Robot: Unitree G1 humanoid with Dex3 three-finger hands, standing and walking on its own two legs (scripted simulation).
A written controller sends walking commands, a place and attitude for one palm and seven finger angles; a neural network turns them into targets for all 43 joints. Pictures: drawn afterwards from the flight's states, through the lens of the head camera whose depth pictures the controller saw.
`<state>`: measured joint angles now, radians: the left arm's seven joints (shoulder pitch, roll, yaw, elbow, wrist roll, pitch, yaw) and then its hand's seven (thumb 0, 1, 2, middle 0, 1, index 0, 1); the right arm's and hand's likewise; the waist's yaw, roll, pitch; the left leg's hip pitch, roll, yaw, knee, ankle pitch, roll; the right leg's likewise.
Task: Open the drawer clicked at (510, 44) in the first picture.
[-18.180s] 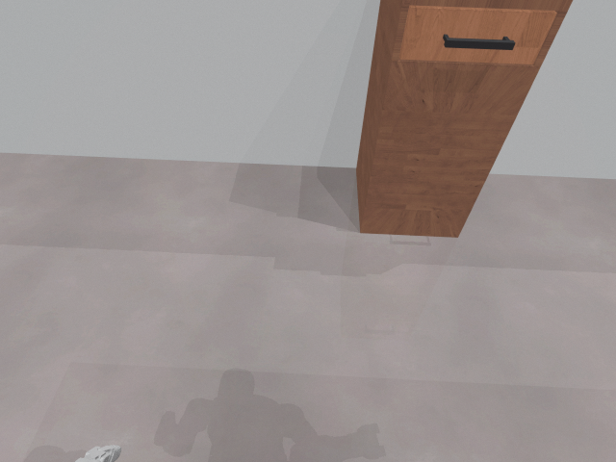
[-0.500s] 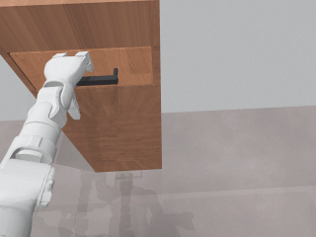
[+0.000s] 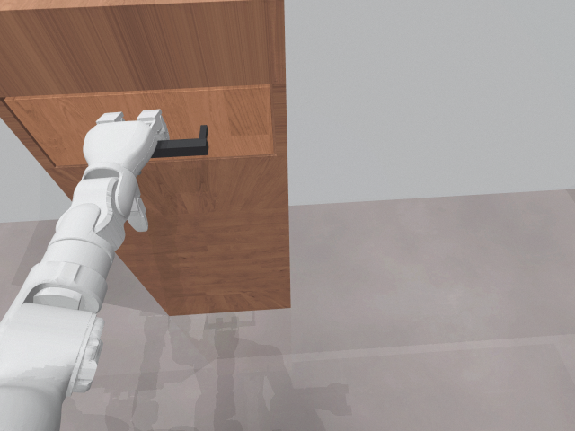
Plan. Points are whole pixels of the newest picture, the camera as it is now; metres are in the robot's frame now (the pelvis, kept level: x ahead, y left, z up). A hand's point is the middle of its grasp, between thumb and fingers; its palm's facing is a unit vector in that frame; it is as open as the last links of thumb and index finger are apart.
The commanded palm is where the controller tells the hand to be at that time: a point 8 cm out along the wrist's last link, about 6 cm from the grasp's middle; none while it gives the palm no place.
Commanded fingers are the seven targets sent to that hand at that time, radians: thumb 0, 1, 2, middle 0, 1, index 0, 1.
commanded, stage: lower the fingers behind the handle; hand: left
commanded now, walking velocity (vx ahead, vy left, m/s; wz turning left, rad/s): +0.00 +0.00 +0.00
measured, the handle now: (150, 141) +0.54 +0.21 +0.09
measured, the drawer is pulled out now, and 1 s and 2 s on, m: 0.00 0.00 0.01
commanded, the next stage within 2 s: close the thumb around the handle in 0.58 s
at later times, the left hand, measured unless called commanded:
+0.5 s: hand (145, 180) +0.47 +0.21 +0.07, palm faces -0.04 -0.03 -1.00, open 14.0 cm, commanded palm +0.46 +0.22 +0.12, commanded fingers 0.00 -0.50 0.30 -0.30 -1.20 -0.30 -1.20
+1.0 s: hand (141, 179) +0.47 +0.22 +0.07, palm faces -0.03 -0.03 -1.00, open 11.1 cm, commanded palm +0.45 +0.22 +0.12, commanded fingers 0.00 0.45 0.71 -0.37 -1.30 -0.37 -1.30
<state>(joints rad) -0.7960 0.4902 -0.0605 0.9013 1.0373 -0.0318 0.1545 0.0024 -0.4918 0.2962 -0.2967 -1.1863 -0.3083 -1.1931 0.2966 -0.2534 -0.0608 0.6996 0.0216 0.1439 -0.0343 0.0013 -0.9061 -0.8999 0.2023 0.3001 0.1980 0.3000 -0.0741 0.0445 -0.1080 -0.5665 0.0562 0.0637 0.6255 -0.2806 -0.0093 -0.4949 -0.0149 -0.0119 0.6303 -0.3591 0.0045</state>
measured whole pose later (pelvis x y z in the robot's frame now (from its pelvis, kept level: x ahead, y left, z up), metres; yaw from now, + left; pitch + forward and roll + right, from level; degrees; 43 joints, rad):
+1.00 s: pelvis +0.00 +0.00 +0.00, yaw +0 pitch +14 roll +0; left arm -0.78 0.48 -0.05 0.90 1.04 -0.05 0.18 0.00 -0.05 0.49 -0.33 -1.23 -0.33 -1.24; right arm 0.31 -0.26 -0.07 0.71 0.01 0.15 -0.04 0.00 -0.91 -0.90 0.20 0.30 0.20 0.30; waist -0.08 0.05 -0.11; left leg -0.60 0.06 0.06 0.66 -0.30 -0.01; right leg -0.52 -0.01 -0.01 0.66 -0.38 0.01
